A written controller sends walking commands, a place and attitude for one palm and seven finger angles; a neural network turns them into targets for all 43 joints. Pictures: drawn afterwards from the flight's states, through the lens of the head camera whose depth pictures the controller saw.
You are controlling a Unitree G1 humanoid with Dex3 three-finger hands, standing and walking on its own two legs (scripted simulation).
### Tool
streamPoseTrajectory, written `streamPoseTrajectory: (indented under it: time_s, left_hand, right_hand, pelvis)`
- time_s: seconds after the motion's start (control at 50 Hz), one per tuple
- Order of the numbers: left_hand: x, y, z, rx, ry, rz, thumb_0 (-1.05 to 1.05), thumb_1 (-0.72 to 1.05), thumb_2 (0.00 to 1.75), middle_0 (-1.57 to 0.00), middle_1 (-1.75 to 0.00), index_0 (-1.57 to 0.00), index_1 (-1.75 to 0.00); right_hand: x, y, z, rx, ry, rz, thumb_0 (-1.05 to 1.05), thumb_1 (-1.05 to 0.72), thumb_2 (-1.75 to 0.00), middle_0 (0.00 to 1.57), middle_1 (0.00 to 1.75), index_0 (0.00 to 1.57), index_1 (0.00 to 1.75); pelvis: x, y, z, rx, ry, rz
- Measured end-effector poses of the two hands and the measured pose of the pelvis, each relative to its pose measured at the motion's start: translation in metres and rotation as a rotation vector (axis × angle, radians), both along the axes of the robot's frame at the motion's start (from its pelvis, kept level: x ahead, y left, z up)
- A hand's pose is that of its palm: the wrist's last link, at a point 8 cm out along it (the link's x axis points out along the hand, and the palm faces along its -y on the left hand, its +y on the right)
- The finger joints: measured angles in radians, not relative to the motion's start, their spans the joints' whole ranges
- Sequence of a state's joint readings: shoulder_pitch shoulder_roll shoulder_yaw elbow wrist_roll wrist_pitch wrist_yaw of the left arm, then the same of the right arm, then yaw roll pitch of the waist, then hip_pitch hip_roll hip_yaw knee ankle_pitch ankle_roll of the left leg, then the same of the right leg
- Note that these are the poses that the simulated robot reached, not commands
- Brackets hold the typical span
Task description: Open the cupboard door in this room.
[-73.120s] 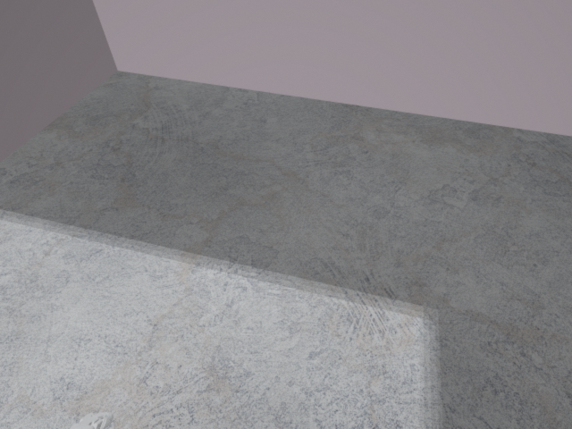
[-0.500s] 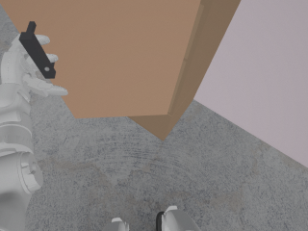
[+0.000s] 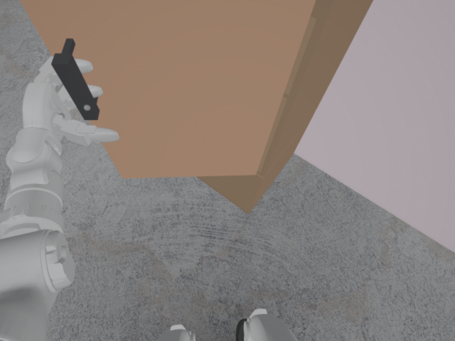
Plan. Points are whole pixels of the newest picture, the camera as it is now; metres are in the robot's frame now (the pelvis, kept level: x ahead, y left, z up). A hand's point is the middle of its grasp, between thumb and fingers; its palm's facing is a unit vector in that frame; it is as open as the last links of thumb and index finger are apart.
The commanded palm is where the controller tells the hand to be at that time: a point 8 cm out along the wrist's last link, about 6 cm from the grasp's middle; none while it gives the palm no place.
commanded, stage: close the thumb around the handle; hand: left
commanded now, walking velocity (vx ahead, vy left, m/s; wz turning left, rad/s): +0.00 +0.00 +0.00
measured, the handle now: (81, 81) +0.55 +0.23 +0.09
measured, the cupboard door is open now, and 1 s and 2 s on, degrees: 40 48 79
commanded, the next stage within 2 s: pull the door open along its arc in 0.54 s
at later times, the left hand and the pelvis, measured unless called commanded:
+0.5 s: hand (88, 110) +0.48 +0.21 +0.09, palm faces +0.03 -1.00 -0.01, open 6.0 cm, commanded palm +0.46 +0.25 +0.09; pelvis -0.01 -0.01 +0.00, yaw +0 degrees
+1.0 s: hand (88, 129) +0.45 +0.20 +0.09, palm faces -0.01 -1.00 -0.01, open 6.2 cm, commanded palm +0.38 +0.25 +0.09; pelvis +0.00 -0.01 +0.01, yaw -1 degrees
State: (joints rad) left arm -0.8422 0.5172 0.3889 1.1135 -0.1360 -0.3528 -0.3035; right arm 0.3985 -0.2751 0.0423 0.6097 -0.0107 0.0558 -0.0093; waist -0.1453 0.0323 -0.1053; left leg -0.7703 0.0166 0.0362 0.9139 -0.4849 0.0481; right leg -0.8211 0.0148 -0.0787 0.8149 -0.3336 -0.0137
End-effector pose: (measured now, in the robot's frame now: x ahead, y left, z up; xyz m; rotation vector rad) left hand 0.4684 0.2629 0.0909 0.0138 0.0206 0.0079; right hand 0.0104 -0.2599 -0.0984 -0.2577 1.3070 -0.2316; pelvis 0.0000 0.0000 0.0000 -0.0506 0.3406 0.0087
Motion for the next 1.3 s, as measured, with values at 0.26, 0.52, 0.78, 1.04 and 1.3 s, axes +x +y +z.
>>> streamPoseTrajectory:
  time_s: [0.26,0.52,0.78,1.04,1.3]
  left_hand:
    - [-0.004,-0.002,0.0,0.002,0.0,0.021,-0.01,0.21,0.6,-0.31,-1.25,-0.33,-1.27]
    - [-0.007,-0.003,0.0,-0.002,0.002,0.024,0.01,0.69,0.8,-0.34,-1.3,-0.33,-1.33]
    - [-0.008,-0.003,0.0,0.002,0.002,0.014,0.01,0.7,0.78,-0.33,-1.31,-0.33,-1.34]
    - [-0.056,-0.011,-0.001,-0.005,-0.024,-0.026,0.0,0.69,0.74,-0.32,-1.31,-0.31,-1.33]
    - [-0.177,-0.078,-0.001,-0.054,-0.046,0.238,0.01,0.64,0.73,-0.33,-1.3,-0.33,-1.27]
  right_hand:
    - [-0.014,-0.003,0.0,0.004,0.033,-0.011,0.0,-0.9,-0.9,0.2,0.3,0.2,0.3]
    - [-0.013,-0.013,0.0,-0.012,0.022,0.0,0.0,-0.9,-0.9,0.2,0.3,0.2,0.3]
    - [-0.008,-0.016,0.001,-0.016,-0.01,-0.007,0.0,-0.9,-0.9,0.2,0.3,0.2,0.3]
    - [0.027,-0.008,0.009,0.032,-0.131,-0.022,0.0,-0.9,-0.9,0.2,0.3,0.2,0.3]
    - [0.142,0.021,0.026,0.134,-0.443,0.129,0.01,-0.9,-0.9,0.2,0.3,0.2,0.3]
  pelvis:
    - [-0.002,-0.003,0.001,0.002,-0.004,0.002]
    - [-0.006,-0.009,0.0,0.006,-0.008,0.006]
    - [-0.007,-0.012,0.0,0.009,-0.007,-0.007]
    - [0.005,-0.009,0.01,0.02,-0.048,-0.033]
    - [0.01,-0.009,0.019,0.036,-0.148,-0.021]
